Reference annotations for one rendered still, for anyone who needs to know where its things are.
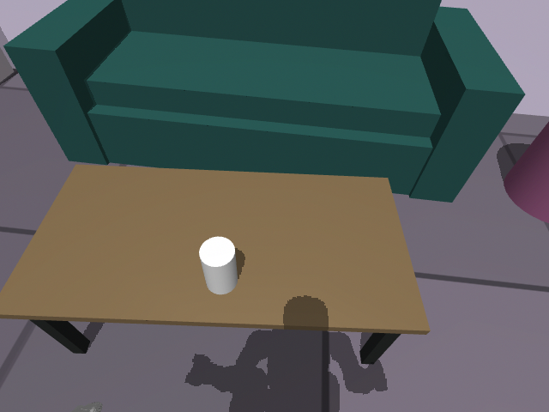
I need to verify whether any can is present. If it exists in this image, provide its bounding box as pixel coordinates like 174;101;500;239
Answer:
199;237;238;294

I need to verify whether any sofa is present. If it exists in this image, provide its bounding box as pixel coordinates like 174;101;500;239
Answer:
3;0;525;203

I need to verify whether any coffee table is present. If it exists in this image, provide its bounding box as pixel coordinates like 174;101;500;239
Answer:
0;164;431;364

